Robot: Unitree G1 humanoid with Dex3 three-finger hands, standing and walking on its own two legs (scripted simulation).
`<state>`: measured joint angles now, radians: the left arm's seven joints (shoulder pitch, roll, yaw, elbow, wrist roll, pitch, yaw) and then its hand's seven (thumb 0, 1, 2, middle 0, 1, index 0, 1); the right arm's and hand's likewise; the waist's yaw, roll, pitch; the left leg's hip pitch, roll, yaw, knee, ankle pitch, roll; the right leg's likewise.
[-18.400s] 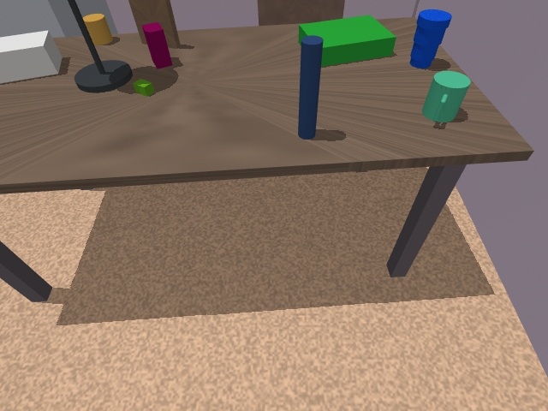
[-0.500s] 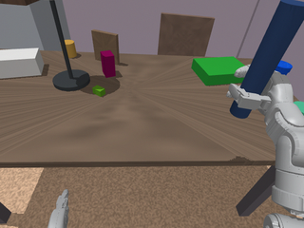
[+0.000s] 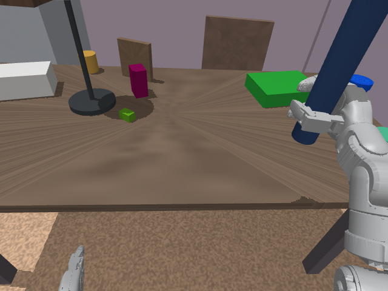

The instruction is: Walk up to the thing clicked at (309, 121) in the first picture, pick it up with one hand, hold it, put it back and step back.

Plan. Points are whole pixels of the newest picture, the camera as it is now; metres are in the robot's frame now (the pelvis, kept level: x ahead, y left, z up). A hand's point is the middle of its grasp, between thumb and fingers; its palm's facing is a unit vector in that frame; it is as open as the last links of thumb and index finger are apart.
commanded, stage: hold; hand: right
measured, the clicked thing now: (331, 81) +0.34 -0.18 +0.32
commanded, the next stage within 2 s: crouch in 0.12 s
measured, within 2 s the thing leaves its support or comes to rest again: neither
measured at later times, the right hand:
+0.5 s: hand (301, 122) +0.36 -0.18 +0.23, palm faces +0.14 +0.99 -0.02, open 5.9 cm
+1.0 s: hand (284, 131) +0.43 -0.19 +0.15, palm faces +0.18 +0.98 +0.00, open 5.9 cm
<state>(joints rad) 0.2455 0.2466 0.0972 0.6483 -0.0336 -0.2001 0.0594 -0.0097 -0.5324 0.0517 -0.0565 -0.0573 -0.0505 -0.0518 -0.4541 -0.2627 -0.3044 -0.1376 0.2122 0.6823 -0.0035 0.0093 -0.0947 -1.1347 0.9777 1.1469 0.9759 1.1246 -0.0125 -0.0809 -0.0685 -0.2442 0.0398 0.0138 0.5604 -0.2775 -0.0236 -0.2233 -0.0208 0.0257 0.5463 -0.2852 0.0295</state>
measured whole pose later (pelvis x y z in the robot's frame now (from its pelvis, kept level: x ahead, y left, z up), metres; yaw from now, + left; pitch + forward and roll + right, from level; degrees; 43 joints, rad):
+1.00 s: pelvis -0.01 -0.01 +0.00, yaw +2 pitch +3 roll +0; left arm 0.24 0.21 0.06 0.60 -0.01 -0.24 0.06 -0.01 -0.52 0.05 -0.06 -0.06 -0.06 -0.05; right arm -0.62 -0.30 -0.32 0.59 0.13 0.18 0.00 0.01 -0.09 -1.14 0.98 1.15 0.97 1.13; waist 0.05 -0.03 -0.04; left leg -0.39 0.03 -0.02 0.59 -0.25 -0.03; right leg -0.36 -0.03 0.00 0.60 -0.29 0.02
